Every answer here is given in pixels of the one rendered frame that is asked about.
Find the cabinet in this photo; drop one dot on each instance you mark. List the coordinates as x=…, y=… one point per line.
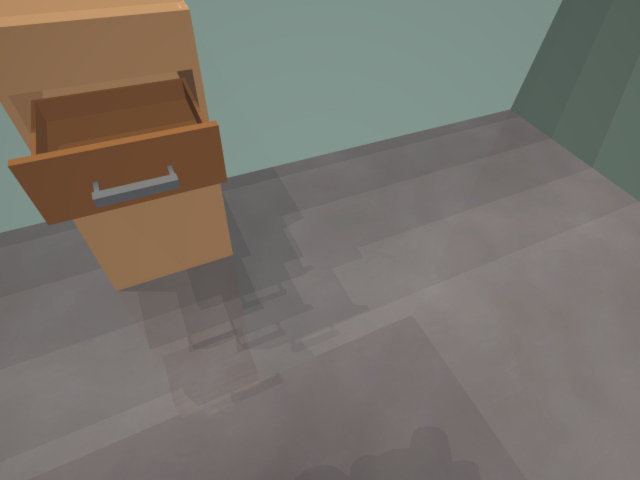
x=51, y=48

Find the drawer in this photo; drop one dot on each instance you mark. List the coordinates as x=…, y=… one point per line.
x=116, y=136

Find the handle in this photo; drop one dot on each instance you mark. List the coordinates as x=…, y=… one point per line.
x=136, y=190

